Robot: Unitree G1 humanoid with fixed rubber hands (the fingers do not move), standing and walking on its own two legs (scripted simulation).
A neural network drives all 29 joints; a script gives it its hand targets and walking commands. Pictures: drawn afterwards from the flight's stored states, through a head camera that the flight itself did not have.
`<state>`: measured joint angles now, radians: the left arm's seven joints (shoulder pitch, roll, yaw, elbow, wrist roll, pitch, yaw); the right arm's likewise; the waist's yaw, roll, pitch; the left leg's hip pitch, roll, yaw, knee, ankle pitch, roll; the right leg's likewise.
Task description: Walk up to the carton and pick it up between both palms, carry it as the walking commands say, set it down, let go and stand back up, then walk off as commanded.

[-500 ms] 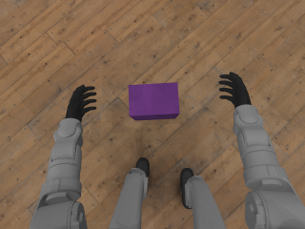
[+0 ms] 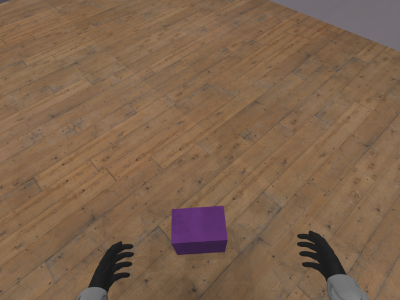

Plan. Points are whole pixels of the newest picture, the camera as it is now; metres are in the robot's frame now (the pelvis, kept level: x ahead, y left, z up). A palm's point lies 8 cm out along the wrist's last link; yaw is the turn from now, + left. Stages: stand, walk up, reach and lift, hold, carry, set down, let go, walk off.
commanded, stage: let go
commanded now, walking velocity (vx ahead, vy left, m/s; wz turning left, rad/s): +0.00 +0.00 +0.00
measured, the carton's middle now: (199, 231) +0.44 +0.07 -0.66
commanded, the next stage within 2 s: stand in 0.50 s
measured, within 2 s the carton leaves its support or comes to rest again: neither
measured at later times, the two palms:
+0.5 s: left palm (99, 285) +0.16 +0.23 -0.06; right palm (346, 294) +0.16 -0.23 -0.06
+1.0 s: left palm out of the picture +0.14 +0.30 -0.10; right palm out of the picture +0.14 -0.28 -0.08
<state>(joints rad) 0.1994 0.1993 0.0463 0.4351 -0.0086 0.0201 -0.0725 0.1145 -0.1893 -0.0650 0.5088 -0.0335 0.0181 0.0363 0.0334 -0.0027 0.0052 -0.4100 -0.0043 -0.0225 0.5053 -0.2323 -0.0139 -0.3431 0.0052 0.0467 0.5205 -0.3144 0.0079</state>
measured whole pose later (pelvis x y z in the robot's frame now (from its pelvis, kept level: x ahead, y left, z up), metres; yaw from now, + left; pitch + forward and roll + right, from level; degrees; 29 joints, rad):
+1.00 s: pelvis +0.02 +0.02 +0.00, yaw -1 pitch +0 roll +0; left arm 0.21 0.35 0.02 0.75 0.04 0.01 0.03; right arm 0.15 -0.33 -0.03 0.82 -0.04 0.01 -0.02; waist 0.00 -0.04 0.01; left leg -0.21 -0.01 -0.01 0.49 -0.27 0.01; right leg -0.12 -0.01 0.06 0.45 -0.32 0.03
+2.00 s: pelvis -0.01 +0.01 +0.01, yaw -1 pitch -2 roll +0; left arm 0.18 0.39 0.00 0.98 0.03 -0.01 0.02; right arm 0.11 -0.38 -0.02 1.03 -0.02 0.00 -0.01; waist 0.00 -0.02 0.03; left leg -0.15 -0.01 -0.01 0.38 -0.19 0.01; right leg -0.07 -0.01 0.06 0.35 -0.24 0.03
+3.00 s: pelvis -0.06 +0.11 +0.00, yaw +0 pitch -1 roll +0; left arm 0.14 0.39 0.06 0.97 0.01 0.09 0.07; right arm 0.18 -0.30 -0.04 0.99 -0.03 0.09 0.02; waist 0.01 -0.06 0.12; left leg -0.29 0.01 0.03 0.56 -0.26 0.02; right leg -0.42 -0.02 0.13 1.07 -0.60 0.03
